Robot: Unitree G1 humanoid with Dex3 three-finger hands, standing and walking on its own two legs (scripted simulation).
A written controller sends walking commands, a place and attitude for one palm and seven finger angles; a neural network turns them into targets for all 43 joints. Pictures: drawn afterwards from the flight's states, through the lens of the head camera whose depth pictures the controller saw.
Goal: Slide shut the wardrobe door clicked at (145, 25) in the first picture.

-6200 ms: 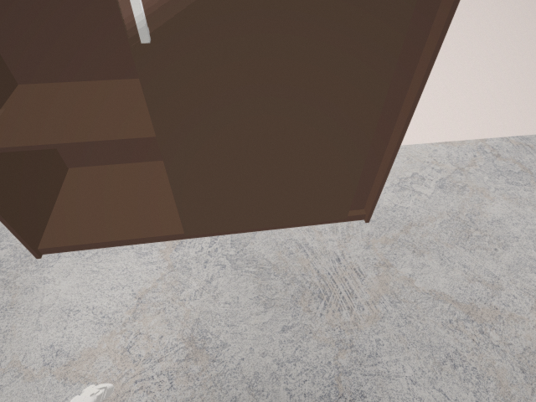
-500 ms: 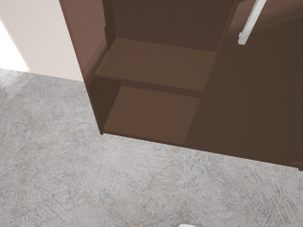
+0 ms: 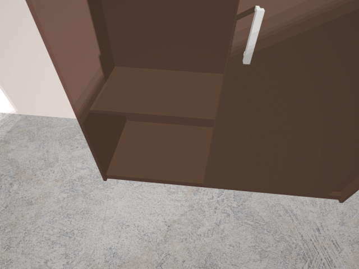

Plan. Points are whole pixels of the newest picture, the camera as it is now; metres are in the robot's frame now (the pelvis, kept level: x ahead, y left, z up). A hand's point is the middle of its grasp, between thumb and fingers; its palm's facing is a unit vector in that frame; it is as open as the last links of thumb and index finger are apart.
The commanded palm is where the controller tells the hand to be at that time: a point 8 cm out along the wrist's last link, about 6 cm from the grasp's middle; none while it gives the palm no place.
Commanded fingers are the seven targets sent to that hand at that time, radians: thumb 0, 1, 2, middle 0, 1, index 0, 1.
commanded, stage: take the last steps up to it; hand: right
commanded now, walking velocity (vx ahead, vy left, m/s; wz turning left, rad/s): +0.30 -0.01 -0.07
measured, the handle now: (251, 35) +0.72 -0.16 +0.21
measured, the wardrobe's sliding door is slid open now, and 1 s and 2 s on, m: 0.62 0.62 0.62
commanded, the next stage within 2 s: come to a stop and stand still in 0.58 s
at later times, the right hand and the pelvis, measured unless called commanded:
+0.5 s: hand out of the picture +0.03 -0.17 -0.19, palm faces +0.20 +0.97 -0.11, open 7.4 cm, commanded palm none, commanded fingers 0.00 -0.90 -0.90 0.20 0.30 0.20 0.30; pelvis +0.14 -0.04 -0.01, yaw -4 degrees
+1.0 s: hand (268, 219) +0.32 -0.25 -0.17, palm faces +0.05 +0.97 -0.23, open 7.4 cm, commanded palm none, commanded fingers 0.00 -0.90 -0.90 0.20 0.30 0.20 0.30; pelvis +0.25 -0.06 -0.01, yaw -1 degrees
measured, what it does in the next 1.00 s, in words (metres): walks ahead: left foot, then right foot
